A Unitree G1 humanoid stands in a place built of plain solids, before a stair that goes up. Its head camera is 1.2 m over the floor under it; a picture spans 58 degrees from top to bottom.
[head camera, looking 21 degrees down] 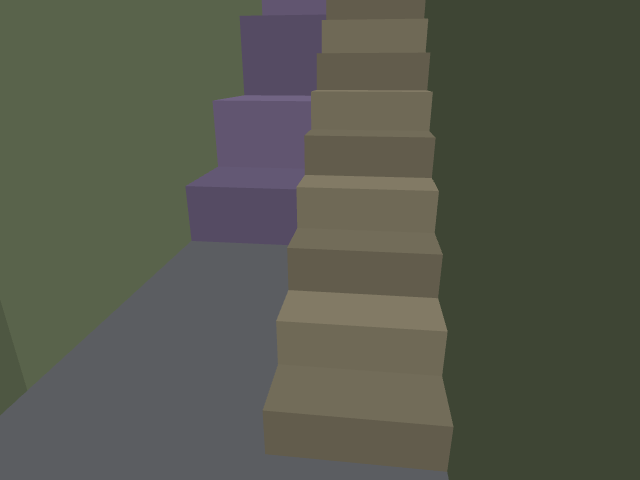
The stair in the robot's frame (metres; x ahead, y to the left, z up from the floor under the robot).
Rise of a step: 0.19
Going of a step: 0.24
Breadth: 0.60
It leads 7 degrees to the right of straight ahead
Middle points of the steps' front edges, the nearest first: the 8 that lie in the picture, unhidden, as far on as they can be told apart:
1.07 -0.11 0.19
1.31 -0.14 0.37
1.55 -0.17 0.56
1.79 -0.20 0.74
2.03 -0.22 0.93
2.26 -0.25 1.12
2.50 -0.28 1.30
2.74 -0.31 1.49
